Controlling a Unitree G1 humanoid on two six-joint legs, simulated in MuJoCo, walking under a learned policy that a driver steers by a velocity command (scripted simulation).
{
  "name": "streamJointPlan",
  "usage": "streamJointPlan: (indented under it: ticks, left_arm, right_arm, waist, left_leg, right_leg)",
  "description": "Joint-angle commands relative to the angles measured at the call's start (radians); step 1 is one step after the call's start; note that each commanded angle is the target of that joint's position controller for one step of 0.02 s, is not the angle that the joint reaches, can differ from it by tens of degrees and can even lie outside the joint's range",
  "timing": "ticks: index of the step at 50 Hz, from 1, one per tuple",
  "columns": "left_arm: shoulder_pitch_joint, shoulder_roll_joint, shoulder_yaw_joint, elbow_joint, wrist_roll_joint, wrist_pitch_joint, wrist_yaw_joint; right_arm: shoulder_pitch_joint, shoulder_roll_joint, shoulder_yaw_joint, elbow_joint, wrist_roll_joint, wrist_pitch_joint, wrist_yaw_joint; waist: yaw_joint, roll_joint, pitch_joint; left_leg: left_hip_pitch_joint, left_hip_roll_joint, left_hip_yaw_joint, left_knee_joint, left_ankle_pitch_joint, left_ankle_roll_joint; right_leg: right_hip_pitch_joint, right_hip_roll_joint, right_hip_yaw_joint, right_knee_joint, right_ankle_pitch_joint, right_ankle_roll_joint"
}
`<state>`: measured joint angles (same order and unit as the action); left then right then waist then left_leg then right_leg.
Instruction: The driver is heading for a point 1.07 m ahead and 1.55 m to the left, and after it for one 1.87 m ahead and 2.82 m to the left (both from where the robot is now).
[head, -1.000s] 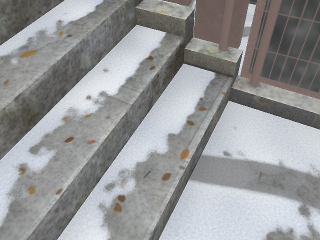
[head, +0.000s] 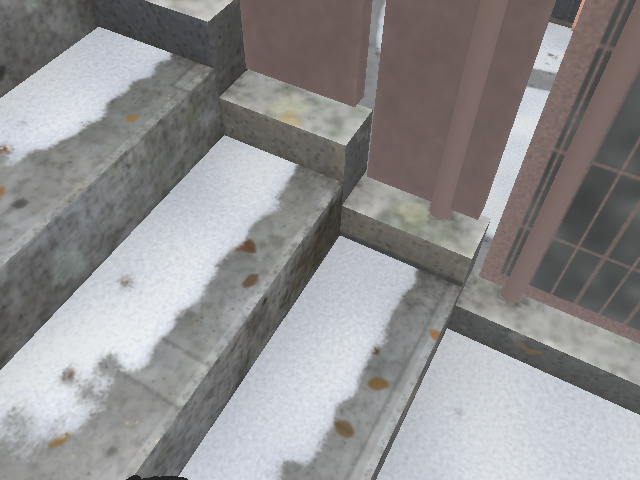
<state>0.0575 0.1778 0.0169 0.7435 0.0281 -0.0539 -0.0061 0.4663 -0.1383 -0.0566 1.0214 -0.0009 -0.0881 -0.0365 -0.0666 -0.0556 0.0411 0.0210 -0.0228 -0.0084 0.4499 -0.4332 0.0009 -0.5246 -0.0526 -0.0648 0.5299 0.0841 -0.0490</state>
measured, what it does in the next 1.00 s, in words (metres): climbs, turning left: left foot 0.17 m higher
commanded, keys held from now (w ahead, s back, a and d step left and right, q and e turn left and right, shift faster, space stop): q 1.00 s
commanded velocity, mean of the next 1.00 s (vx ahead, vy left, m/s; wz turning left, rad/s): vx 0.06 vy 0.00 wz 0.53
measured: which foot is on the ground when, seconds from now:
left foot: down 0.00-0.00, up 0.02-0.72, down 0.74-1.00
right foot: down 0.00-0.76, up 0.78-1.00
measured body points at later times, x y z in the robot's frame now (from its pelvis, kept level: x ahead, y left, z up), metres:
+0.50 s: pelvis +0.05 -0.03 +0.01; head +0.08 -0.04 +0.46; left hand +0.03 +0.22 -0.11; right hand +0.35 -0.14 -0.05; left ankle +0.03 +0.10 -0.36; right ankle +0.14 -0.10 -0.72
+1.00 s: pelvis +0.04 +0.05 +0.09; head +0.04 +0.09 +0.54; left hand +0.06 +0.36 -0.01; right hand +0.31 -0.07 +0.02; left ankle +0.04 +0.17 -0.55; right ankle +0.06 -0.09 -0.47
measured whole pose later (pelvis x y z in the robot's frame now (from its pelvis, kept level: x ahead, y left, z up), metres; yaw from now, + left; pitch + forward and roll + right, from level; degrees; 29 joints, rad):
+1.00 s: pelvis +0.04 +0.05 +0.09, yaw +33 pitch +2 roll -3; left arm 0.13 0.26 0.03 0.59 0.02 0.06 0.05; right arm 0.17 -0.20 -0.02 0.60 0.01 0.00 -0.05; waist -0.02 -0.03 0.03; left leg -0.72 -0.05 -0.09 1.20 -0.50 0.03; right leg -0.64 0.09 0.01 1.54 -0.24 0.02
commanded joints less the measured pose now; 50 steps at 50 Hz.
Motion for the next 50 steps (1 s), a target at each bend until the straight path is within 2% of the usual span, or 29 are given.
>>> streamJointPlan:
  ticks: [1,2,3,4,5,6,8,10,14,19,20,21,23,25,27,30,32,34,35,36,37,38,39,40,41,42,44,45,50]
  left_arm:
    - [0.441,0.268,0.077,0.078,0.036,-0.036,0.026]
    - [0.437,0.274,0.075,0.057,0.027,-0.024,0.007]
    - [0.305,0.248,0.073,0.027,0.014,-0.011,0.005]
    - [0.176,0.17,0.056,0.008,0.008,0.0,0.008]
    - [0.164,0.113,0.036,0.023,0.003,0.006,0.022]
    - [0.174,0.075,0.022,0.038,-0.006,0.01,0.043]
    - [0.21,0.075,0.016,0.072,0.01,0.019,0.056]
    - [0.212,0.119,0.023,0.084,0.009,0.006,0.052]
    - [0.227,0.141,0.021,0.084,-0.009,-0.011,0.042]
    - [0.28,0.17,0.027,0.056,-0.002,-0.006,0.057]
    - [0.286,0.143,0.01,0.043,0.019,0.058,0.094]
    - [0.305,0.146,0.008,0.021,0.026,0.084,0.115]
    - [0.33,0.162,0.012,-0.018,0.019,0.116,0.138]
    - [0.344,0.212,0.022,-0.041,0.022,0.117,0.154]
    - [0.311,0.243,0.04,-0.067,0.001,0.116,0.159]
    - [0.271,0.265,0.056,-0.092,-0.01,0.129,0.147]
    - [0.262,0.302,0.083,-0.084,-0.032,0.165,0.144]
    - [0.209,0.34,0.103,-0.099,-0.03,0.16,0.119]
    - [0.22,0.353,0.111,-0.069,-0.035,0.152,0.096]
    - [0.242,0.343,0.11,-0.044,-0.054,0.15,0.08]
    - [0.288,0.288,0.097,-0.03,-0.063,0.156,0.068]
    - [0.312,0.218,0.081,-0.053,-0.034,0.16,0.061]
    - [0.235,0.172,0.067,-0.12,-0.017,0.161,0.061]
    - [0.082,0.205,0.077,-0.161,-0.035,0.154,0.055]
    - [-0.009,0.15,0.059,-0.196,-0.045,0.148,0.051]
    - [0.011,0.12,0.049,-0.201,-0.03,0.136,0.053]
    - [0.091,0.195,0.059,-0.184,-0.007,0.104,0.072]
    - [0.12,0.192,0.055,-0.188,-0.001,0.099,0.072]
    - [0.078,0.123,0.019,-0.238,-0.011,0.097,0.058]
  right_arm:
    - [0.037,-0.007,-0.013,-0.114,0.062,-0.004,0.003]
    - [0.117,-0.031,-0.013,-0.083,0.082,0.004,-0.007]
    - [0.107,-0.084,-0.023,-0.083,0.054,0.015,-0.01]
    - [-0.01,-0.089,-0.029,-0.11,0.007,0.033,-0.011]
    - [-0.127,-0.076,-0.027,-0.145,-0.028,0.045,-0.005]
    - [-0.162,-0.062,-0.02,-0.163,-0.044,0.064,0.003]
    - [-0.232,0.0,0.005,-0.217,-0.031,0.1,0.008]
    - [-0.302,0.01,0.02,-0.291,-0.029,0.118,0.004]
    - [-0.404,-0.04,0.018,-0.398,-0.034,0.151,-0.036]
    - [-0.485,-0.037,0.016,-0.491,-0.051,0.171,-0.044]
    - [-0.543,0.001,0.057,-0.536,0.035,0.155,-0.034]
    - [-0.561,0.011,0.065,-0.558,0.041,0.148,-0.024]
    - [-0.6,0.004,0.076,-0.605,0.022,0.139,-0.015]
    - [-0.628,0.007,0.086,-0.66,0.009,0.129,-0.014]
    - [-0.597,0.008,0.097,-0.67,0.013,0.127,-0.014]
    - [-0.629,-0.001,0.101,-0.699,0.003,0.135,-0.022]
    - [-0.653,0.007,0.123,-0.717,0.004,0.127,-0.007]
    - [-0.594,-0.044,0.098,-0.671,0.01,0.122,-0.013]
    - [-0.522,-0.056,0.086,-0.618,0.001,0.122,-0.013]
    - [-0.465,-0.061,0.078,-0.601,-0.001,0.119,-0.011]
    - [-0.44,-0.09,0.061,-0.571,0.004,0.124,-0.01]
    - [-0.422,-0.196,0.018,-0.548,0.008,0.132,-0.021]
    - [-0.369,-0.261,-0.004,-0.572,-0.019,0.138,-0.036]
    - [-0.305,-0.324,-0.026,-0.581,-0.053,0.097,-0.017]
    - [-0.357,-0.392,-0.037,-0.573,-0.043,0.049,0.003]
    - [-0.463,-0.365,-0.03,-0.582,-0.028,0.029,0.012]
    - [-0.519,-0.185,0.008,-0.556,0.014,0.044,0.02]
    - [-0.51,-0.145,0.015,-0.537,0.017,0.057,0.015]
    - [-0.39,-0.145,0.011,-0.533,0.008,0.063,-0.035]
  waist:
    - [0.124,-0.182,-0.326]
    - [0.136,-0.185,-0.54]
    - [0.095,-0.166,-0.545]
    - [0.054,-0.08,-0.387]
    - [0.052,-0.047,-0.267]
    - [0.032,-0.013,-0.181]
    - [0.03,-0.043,-0.098]
    - [0.018,-0.044,-0.068]
    - [0.018,0.011,-0.05]
    - [0.043,0.04,-0.061]
    - [0.093,-0.022,-0.036]
    - [0.105,-0.026,-0.056]
    - [0.123,0.0,-0.076]
    - [0.126,-0.014,-0.118]
    - [0.094,0.01,-0.15]
    - [0.081,0.009,-0.151]
    - [0.083,-0.041,-0.151]
    - [0.065,-0.089,-0.193]
    - [0.061,-0.063,-0.195]
    - [0.034,-0.093,-0.178]
    - [0.049,-0.07,-0.149]
    - [0.075,0.171,-0.121]
    - [0.032,0.394,-0.131]
    - [-0.063,0.346,-0.16]
    - [-0.022,0.316,-0.134]
    - [0.044,0.35,-0.126]
    - [0.106,0.294,-0.066]
    - [0.122,0.272,-0.068]
    - [0.078,0.178,-0.163]
  left_leg:
    - [-0.535,-0.117,0.059,0.875,-0.186,0.004]
    - [-0.57,-0.091,-0.079,1.267,-0.207,0.019]
    - [-0.648,-0.081,-0.067,1.425,-0.074,0.011]
    - [-0.733,-0.041,0.002,1.53,-0.004,0.015]
    - [-0.82,-0.032,0.016,1.608,0.019,0.029]
    - [-0.827,-0.01,0.015,1.577,0.043,0.033]
    - [-0.89,-0.031,0.043,1.704,0.051,0.053]
    - [-0.979,-0.029,0.021,1.776,0.049,0.062]
    - [-1.119,-0.028,0.001,1.859,0.031,0.031]
    - [-1.235,0.007,-0.013,1.858,0.025,-0.002]
    - [-1.36,0.041,-0.055,1.918,0.002,-0.063]
    - [-1.398,0.049,-0.067,1.943,-0.019,-0.087]
    - [-1.405,0.069,-0.045,1.884,-0.074,-0.132]
    - [-1.395,0.101,-0.112,1.916,-0.238,-0.132]
    - [-1.385,0.125,-0.109,1.835,-0.255,-0.13]
    - [-1.298,0.161,-0.098,1.682,-0.243,-0.115]
    - [-1.081,0.159,0.011,1.221,-0.377,-0.06]
    - [-0.885,0.129,0.031,1.057,-0.362,-0.021]
    - [-0.806,0.084,0.149,1.085,-0.286,-0.01]
    - [-0.78,0.079,0.11,0.968,-0.243,0.023]
    - [-0.754,0.022,0.045,0.785,-0.192,0.081]
    - [-0.763,0.058,-0.192,0.621,0.053,0.172]
    - [-0.671,0.159,-0.588,0.354,-0.186,0.313]
    - [-0.56,0.221,-0.865,0.092,-0.42,0.386]
    - [-0.584,0.241,-0.93,-0.01,-0.358,0.378]
    - [-0.598,0.243,-0.911,-0.013,-0.252,0.348]
    - [-0.664,0.19,-0.702,0.176,-0.098,0.238]
    - [-0.691,0.162,-0.612,0.241,-0.053,0.206]
    - [-0.554,0.125,-0.525,0.352,0.244,0.221]
  right_leg:
    - [0.877,-0.4,0.268,0.053,1.202,-0.097]
    - [0.893,-0.457,0.387,0.025,1.331,-0.201]
    - [0.78,-0.439,0.405,-0.098,0.8,-0.266]
    - [0.608,-0.378,0.339,-0.147,0.352,-0.248]
    - [0.501,-0.33,0.268,-0.164,0.147,-0.204]
    - [0.376,-0.292,0.181,-0.186,0.009,-0.162]
    - [0.214,-0.281,0.143,-0.245,-0.298,-0.134]
    - [0.166,-0.283,0.124,-0.278,-0.46,-0.13]
    - [0.216,-0.315,0.093,-0.326,-0.51,-0.131]
    - [0.352,-0.326,0.059,-0.308,-0.423,-0.154]
    - [0.438,-0.331,0.062,-0.31,-0.372,-0.13]
    - [0.499,-0.349,0.064,-0.302,-0.316,-0.136]
    - [0.526,-0.34,0.04,-0.295,-0.263,-0.169]
    - [0.549,-0.377,0.047,-0.296,-0.104,-0.195]
    - [0.599,-0.383,0.015,-0.298,-0.12,-0.196]
    - [0.56,-0.38,-0.024,-0.339,-0.278,-0.181]
    - [0.489,-0.324,-0.101,-0.382,-0.371,-0.16]
    - [0.45,-0.362,-0.143,-0.382,-0.254,-0.165]
    - [0.431,-0.374,-0.193,-0.385,-0.141,-0.18]
    - [0.443,-0.36,-0.215,-0.343,-0.104,-0.151]
    - [0.45,-0.301,-0.242,-0.261,-0.072,-0.109]
    - [0.39,-0.156,-0.334,-0.063,-0.175,-0.016]
    - [0.126,-0.015,-0.294,0.199,-0.509,0.051]
    - [-0.09,0.048,-0.011,0.617,-0.733,0.068]
    - [-0.229,0.089,0.156,0.864,-0.649,0.053]
    - [-0.283,0.099,0.2,1.007,-0.56,0.049]
    - [-0.251,0.079,0.198,1.052,-0.431,0.055]
    - [-0.207,0.081,0.17,1.065,-0.374,0.063]
    - [-0.149,0.135,0.133,1.019,-0.308,0.069]
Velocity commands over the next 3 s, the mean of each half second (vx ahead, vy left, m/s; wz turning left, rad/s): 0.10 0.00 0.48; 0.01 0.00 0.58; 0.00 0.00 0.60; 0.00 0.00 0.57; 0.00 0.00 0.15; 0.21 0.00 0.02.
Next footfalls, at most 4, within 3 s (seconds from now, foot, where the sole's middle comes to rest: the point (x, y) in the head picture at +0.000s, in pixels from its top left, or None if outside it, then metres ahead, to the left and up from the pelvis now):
0.74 left None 0.07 0.19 -0.59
1.38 right None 0.14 -0.15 -0.76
1.90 left None -0.07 -0.01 -0.76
2.24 right None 0.13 -0.13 -0.76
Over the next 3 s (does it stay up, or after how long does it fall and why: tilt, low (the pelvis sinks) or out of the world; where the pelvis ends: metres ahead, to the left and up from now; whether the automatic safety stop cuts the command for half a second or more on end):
stays up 0.02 -0.03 0.01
